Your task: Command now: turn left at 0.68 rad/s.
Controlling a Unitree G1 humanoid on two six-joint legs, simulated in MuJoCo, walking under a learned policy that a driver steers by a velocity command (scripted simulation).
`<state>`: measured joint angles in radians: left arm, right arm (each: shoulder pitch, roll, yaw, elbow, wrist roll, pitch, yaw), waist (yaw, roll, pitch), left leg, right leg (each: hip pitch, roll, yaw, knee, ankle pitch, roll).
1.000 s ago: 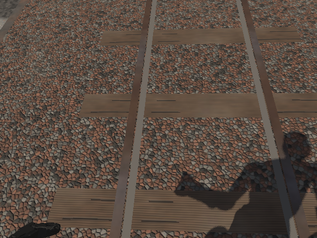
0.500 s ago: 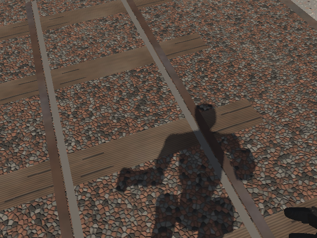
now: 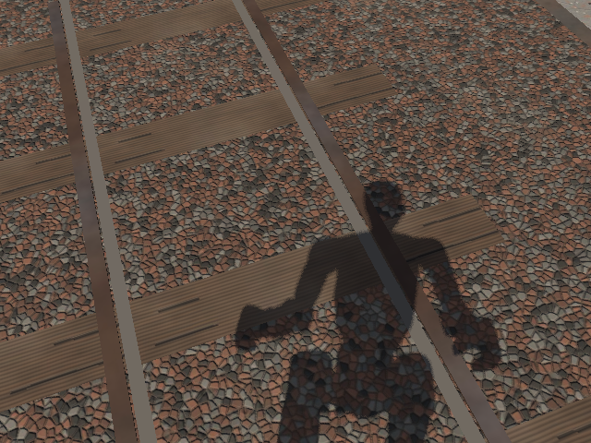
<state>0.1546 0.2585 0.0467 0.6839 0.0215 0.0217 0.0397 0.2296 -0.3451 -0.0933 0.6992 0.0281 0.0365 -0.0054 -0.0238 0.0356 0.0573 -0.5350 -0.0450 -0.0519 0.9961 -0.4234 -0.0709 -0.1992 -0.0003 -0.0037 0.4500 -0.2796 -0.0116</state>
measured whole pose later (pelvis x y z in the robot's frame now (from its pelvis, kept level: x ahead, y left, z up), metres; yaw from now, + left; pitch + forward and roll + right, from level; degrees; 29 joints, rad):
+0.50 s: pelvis +0.03 +0.05 +0.00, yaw +27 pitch +3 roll -2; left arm 0.08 0.32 0.08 0.69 0.01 -0.01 0.02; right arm 0.17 -0.34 -0.09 0.58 0.02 0.06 -0.03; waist -0.01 0.00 0.07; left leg -0.34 -0.09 -0.17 0.49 -0.19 0.04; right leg -0.54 0.03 0.13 0.84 -0.32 0.09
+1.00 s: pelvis +0.07 +0.05 +0.00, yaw +27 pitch +2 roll +1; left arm 0.20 0.31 0.09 0.68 -0.04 0.04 0.03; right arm 0.13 -0.28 -0.07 0.68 0.00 0.00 -0.02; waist 0.04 -0.03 0.06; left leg -0.18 -0.07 -0.09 0.43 -0.26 0.01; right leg -0.36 0.09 0.24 0.57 -0.28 0.00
